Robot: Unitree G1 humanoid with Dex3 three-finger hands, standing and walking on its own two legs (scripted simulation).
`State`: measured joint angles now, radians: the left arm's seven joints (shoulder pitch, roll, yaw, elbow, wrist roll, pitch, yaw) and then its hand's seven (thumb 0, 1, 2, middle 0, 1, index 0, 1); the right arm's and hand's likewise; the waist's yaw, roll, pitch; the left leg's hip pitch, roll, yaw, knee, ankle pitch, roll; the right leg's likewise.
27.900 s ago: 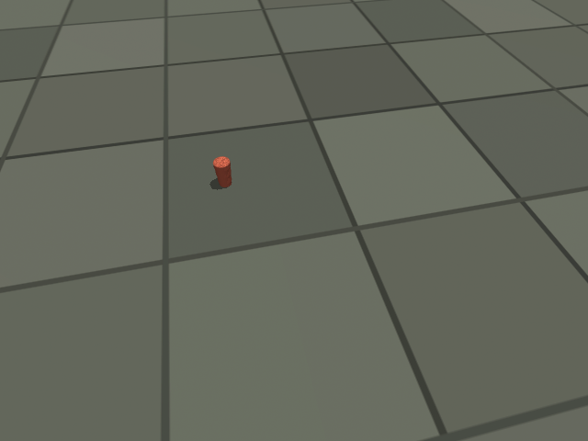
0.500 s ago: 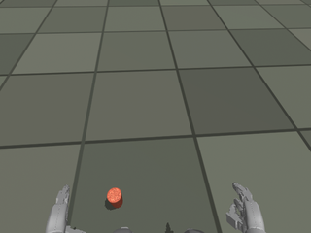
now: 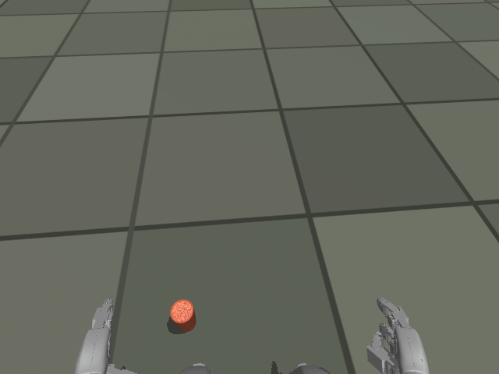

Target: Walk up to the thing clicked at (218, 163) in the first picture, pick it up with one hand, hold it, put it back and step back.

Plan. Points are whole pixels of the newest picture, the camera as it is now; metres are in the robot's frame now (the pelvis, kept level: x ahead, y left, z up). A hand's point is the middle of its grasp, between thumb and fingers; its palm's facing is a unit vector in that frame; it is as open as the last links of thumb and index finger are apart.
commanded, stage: home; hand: left
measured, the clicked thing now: (184, 317) +0.40 +0.22 -0.65
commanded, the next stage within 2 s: stand in 0.80 s
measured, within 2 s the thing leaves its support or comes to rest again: neither
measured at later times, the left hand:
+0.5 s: hand (137, 349) +0.18 +0.18 -0.06, palm faces +0.11 -0.95 -0.28, open 17.7 cm
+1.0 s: hand (134, 351) +0.17 +0.19 -0.06, palm faces +0.11 -0.95 -0.28, open 17.3 cm
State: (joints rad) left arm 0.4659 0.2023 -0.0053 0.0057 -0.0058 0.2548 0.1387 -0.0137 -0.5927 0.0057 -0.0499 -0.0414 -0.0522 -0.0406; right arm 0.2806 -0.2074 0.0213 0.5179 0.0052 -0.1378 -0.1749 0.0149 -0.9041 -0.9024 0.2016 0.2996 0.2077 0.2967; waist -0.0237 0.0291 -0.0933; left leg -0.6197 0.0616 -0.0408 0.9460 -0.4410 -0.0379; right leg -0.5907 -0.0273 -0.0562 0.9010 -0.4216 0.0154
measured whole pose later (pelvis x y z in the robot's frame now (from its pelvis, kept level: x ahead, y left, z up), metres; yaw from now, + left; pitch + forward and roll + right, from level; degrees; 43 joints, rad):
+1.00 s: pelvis +0.01 +0.00 +0.00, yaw +0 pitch +7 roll -2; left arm 0.46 0.20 0.00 0.00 -0.01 0.26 0.14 -0.01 -0.54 0.06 -0.08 -0.09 -0.09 -0.09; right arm 0.28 -0.20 0.03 0.52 0.00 -0.14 -0.18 0.01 -0.90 -0.90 0.20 0.30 0.21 0.30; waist -0.02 0.03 -0.09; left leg -0.61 0.06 -0.04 0.95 -0.45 -0.03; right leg -0.58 -0.03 -0.05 0.90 -0.43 0.02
